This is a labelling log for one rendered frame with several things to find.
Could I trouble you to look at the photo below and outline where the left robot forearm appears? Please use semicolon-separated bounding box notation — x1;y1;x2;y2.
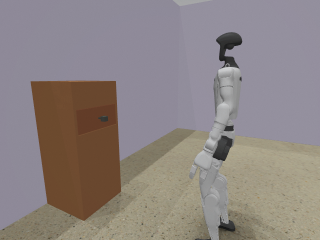
203;103;230;154

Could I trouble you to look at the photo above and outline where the drawer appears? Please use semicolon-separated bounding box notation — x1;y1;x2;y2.
76;104;116;135

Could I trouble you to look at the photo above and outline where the robot torso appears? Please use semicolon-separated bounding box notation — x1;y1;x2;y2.
213;63;242;148

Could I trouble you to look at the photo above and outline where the robot head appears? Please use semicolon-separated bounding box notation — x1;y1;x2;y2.
216;32;242;69

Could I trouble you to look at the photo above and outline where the robot left upper arm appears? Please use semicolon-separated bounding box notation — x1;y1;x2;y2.
216;67;234;116

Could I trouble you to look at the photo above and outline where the cabinet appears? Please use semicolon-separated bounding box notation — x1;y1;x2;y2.
30;80;121;221

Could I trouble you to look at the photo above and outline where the handle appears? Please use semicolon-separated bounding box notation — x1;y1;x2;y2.
98;115;108;122

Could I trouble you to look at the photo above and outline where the robot left hand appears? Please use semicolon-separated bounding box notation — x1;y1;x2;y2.
189;150;213;185

